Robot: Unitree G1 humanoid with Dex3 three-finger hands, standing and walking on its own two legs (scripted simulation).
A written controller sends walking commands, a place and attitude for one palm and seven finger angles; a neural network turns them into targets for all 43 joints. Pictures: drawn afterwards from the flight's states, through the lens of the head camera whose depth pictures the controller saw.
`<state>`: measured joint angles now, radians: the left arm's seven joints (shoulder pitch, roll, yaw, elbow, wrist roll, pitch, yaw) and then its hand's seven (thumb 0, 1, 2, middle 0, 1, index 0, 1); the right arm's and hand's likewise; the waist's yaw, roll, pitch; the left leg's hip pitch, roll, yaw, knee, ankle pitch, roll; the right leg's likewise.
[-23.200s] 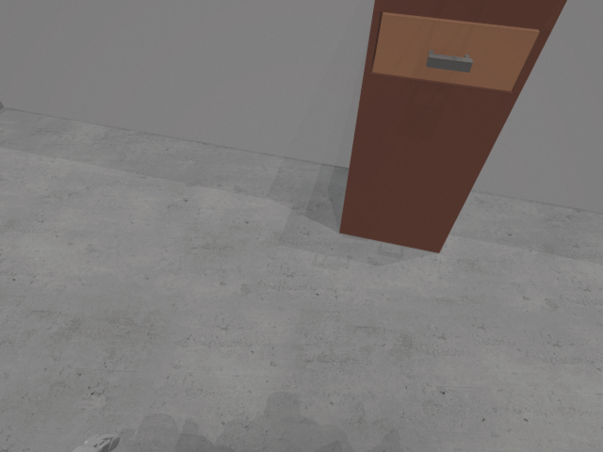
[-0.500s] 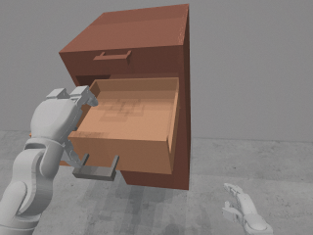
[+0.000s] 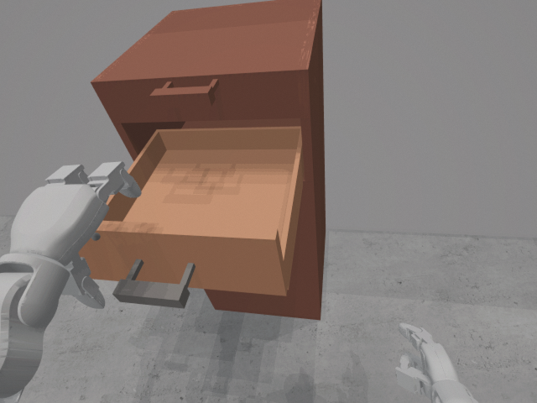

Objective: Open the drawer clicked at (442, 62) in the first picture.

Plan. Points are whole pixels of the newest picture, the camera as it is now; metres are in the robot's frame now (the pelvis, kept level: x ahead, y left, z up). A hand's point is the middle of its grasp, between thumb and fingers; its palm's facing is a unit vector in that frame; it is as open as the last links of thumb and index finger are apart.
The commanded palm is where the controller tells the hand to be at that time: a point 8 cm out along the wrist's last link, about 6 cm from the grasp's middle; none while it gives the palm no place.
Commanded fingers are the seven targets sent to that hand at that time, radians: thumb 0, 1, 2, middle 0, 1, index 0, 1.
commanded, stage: draw the hand back to the body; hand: left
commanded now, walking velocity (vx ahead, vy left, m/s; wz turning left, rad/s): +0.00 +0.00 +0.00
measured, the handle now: (157, 280) +0.26 +0.23 +0.05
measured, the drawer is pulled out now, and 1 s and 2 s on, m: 0.29 0.29 0.29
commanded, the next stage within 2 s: step back with the hand held close in 1.32 s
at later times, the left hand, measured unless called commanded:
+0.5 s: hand (84, 238) +0.21 +0.22 +0.23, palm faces +0.37 -0.80 -0.47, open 13.5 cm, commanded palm +0.17 +0.27 +0.24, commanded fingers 0.00 -0.15 0.45 -0.28 -0.98 -0.28 -0.98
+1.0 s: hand (61, 222) +0.22 +0.25 +0.24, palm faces +0.44 -0.80 -0.41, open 9.6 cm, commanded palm +0.17 +0.30 +0.24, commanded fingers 0.00 0.73 0.82 -0.21 -0.41 -0.21 -0.41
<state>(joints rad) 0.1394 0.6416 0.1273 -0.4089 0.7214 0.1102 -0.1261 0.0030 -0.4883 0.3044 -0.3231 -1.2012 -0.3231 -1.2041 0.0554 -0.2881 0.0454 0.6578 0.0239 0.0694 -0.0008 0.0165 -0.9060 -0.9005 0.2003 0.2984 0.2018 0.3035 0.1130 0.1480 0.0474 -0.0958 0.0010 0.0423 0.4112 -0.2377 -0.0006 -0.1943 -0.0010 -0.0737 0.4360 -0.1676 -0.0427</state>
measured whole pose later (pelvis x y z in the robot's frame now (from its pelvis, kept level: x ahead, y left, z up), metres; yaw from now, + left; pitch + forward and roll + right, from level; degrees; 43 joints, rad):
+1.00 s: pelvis +0.03 +0.02 +0.00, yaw -1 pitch -5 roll -1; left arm 0.39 0.38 0.40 -0.62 -0.07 -0.16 0.07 0.00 0.38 0.68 -0.25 -0.63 -0.25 -0.63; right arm 0.16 -0.22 0.02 0.65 -0.02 -0.13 -0.05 0.02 -0.90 -0.90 0.20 0.30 0.20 0.30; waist 0.08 0.06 0.05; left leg -0.03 0.01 0.05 0.40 -0.29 0.02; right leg -0.11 0.01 -0.06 0.36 -0.17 -0.02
